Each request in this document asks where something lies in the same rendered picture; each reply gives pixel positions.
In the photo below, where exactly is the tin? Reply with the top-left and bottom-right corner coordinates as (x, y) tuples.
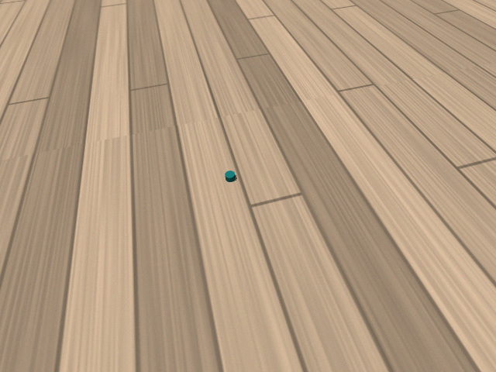
(225, 170), (236, 182)

